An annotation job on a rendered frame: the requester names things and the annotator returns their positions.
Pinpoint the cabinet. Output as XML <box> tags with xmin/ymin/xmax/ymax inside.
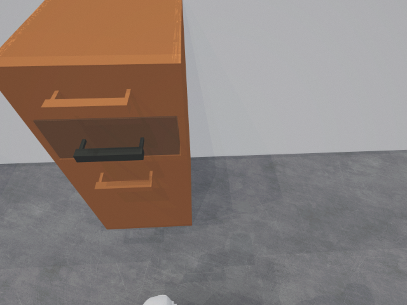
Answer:
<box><xmin>0</xmin><ymin>0</ymin><xmax>192</xmax><ymax>229</ymax></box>

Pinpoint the handle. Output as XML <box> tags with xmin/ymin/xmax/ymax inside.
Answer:
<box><xmin>41</xmin><ymin>97</ymin><xmax>131</xmax><ymax>116</ymax></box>
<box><xmin>73</xmin><ymin>137</ymin><xmax>144</xmax><ymax>163</ymax></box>
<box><xmin>95</xmin><ymin>180</ymin><xmax>153</xmax><ymax>193</ymax></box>

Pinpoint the drawer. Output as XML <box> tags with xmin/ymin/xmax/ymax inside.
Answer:
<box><xmin>33</xmin><ymin>116</ymin><xmax>180</xmax><ymax>158</ymax></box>

